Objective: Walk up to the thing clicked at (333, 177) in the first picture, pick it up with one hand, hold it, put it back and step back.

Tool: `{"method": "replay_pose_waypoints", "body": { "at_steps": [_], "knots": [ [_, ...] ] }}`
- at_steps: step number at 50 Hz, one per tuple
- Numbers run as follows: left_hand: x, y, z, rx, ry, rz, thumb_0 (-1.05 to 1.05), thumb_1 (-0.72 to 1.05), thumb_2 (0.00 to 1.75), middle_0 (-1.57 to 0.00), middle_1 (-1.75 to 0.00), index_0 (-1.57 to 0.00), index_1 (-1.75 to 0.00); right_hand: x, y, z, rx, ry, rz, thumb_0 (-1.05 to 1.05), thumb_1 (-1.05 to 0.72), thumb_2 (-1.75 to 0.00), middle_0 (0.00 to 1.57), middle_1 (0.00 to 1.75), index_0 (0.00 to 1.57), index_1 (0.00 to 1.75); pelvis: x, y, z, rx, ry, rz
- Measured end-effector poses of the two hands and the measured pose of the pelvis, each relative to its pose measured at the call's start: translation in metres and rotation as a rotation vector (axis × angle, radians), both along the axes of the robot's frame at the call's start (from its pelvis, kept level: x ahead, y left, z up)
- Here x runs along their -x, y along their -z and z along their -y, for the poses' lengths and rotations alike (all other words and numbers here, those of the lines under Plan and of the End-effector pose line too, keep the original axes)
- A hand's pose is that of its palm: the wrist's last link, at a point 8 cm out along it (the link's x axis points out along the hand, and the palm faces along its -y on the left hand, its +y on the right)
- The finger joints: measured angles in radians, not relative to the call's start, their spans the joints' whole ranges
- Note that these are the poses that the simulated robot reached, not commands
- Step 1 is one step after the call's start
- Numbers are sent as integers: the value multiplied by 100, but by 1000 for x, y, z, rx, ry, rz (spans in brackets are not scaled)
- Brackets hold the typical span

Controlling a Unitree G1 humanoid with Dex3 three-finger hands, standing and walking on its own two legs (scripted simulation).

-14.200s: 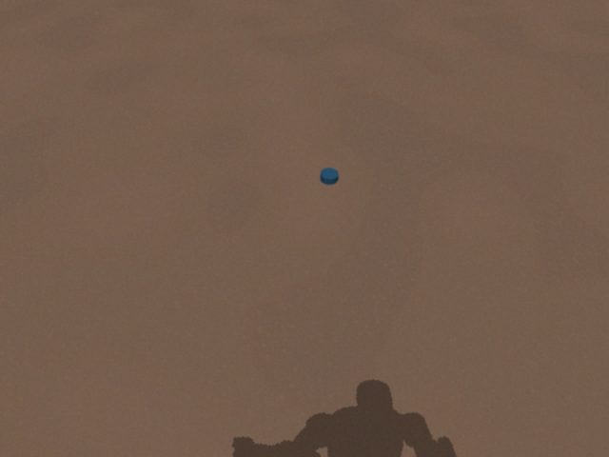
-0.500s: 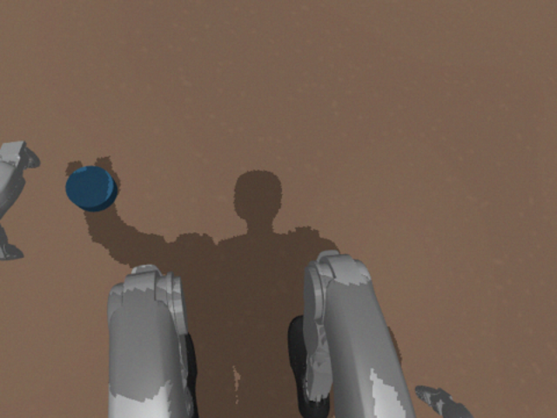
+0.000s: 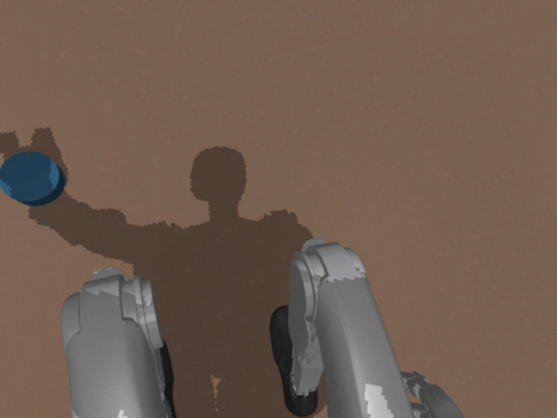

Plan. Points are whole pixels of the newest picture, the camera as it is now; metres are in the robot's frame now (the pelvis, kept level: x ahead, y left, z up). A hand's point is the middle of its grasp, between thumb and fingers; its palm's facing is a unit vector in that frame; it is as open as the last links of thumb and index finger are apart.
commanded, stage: rise first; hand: left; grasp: from above
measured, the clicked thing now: (33, 179) +0.50 +0.34 -0.31
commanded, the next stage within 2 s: none
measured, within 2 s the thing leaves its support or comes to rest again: neither
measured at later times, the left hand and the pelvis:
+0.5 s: hand out of the picture +0.45 +0.37 -0.19, palm faces -0.44 -0.11 -0.89, open 14.2 cm; pelvis +0.01 +0.00 -0.02, yaw -2 degrees
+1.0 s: hand out of the picture +0.45 +0.37 -0.20, palm faces -0.45 -0.12 -0.89, open 14.3 cm; pelvis +0.00 +0.00 -0.02, yaw -3 degrees
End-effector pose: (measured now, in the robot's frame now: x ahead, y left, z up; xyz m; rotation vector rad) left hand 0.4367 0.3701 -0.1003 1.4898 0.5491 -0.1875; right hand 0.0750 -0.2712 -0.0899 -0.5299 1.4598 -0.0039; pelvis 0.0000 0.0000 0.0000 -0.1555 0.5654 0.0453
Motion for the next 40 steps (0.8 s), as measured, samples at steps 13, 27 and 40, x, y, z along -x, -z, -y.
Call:
{"method": "replay_pose_waypoints", "body": {
  "at_steps": [13, 27, 40],
  "knots": [
    [-11, 18, 2, 14, -3, -5, 0, -55, 101, -7, -103, -7, -103, 7, 7, 1, 2, -13, -54, 0, -91, -90, 21, 30, 20, 29, -5, 10, 0, 8, 12, 5],
    [-17, 31, 2, 18, -2, 1, 0, -55, 102, -7, -102, -7, -102, 8, 12, 1, 3, -38, -71, 0, -91, -90, 21, 30, 20, 29, -5, 18, 0, 16, 20, 16],
    [-20, 40, 0, 24, -5, 1, 0, -56, 103, -7, -101, -7, -102, 8, 9, -2, 14, -43, -68, 0, -91, -90, 21, 30, 20, 29, -5, 20, -2, 29, 24, 26]
  ]
}}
